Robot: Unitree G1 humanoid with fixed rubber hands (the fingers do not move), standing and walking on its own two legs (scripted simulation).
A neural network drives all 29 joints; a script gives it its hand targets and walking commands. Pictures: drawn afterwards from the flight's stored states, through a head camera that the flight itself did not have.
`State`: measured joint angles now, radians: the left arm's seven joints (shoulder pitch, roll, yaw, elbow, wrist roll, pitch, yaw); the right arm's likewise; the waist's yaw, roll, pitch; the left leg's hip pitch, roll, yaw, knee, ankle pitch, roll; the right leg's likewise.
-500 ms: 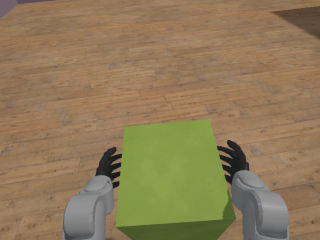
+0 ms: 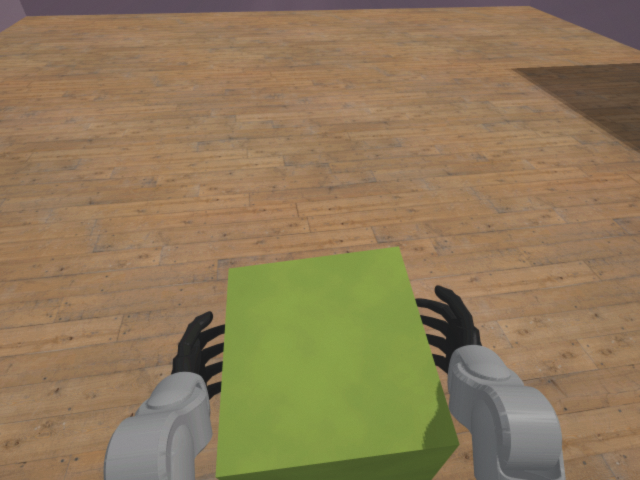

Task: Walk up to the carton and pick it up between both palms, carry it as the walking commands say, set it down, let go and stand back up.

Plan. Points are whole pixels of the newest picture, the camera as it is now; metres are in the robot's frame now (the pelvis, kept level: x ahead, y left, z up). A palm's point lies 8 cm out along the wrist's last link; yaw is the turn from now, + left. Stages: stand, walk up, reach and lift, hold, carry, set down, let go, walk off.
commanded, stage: carry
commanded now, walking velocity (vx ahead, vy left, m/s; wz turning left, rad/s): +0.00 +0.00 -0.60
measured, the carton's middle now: (330, 386) +0.25 +0.01 +0.02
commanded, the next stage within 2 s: none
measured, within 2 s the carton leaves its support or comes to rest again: neither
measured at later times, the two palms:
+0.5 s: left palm (332, 433) +0.18 +0.01 +0.06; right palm out of the picture +0.13 -0.27 +0.08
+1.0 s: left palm out of the picture +0.11 -0.13 +0.06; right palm out of the picture -0.05 -0.38 +0.07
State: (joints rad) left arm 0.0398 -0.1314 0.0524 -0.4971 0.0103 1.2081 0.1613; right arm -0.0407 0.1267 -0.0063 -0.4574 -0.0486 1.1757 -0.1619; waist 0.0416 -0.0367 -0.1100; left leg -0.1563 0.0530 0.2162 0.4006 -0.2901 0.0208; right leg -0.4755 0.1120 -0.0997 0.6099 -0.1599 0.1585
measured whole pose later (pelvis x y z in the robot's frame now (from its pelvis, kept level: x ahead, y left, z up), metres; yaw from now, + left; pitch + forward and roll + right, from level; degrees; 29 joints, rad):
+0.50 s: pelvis -0.09 -0.07 -0.02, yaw -14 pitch +3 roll +0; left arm 0.00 -0.13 0.01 -0.53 0.03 1.15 0.17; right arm -0.08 0.13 -0.07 -0.49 0.02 1.12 -0.17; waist -0.02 -0.03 -0.01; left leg -0.41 0.06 0.10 0.75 -0.50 -0.08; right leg -0.46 0.09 0.04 0.57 -0.16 -0.06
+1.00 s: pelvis -0.17 -0.11 -0.01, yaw -32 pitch +2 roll +1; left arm 0.01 -0.13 0.00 -0.46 0.03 1.18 0.17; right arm -0.06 0.13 -0.08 -0.47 -0.01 1.17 -0.16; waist -0.05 0.01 -0.04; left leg -0.52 0.11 0.10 1.07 -0.52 -0.12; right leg -0.41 0.04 -0.02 0.58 -0.21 -0.07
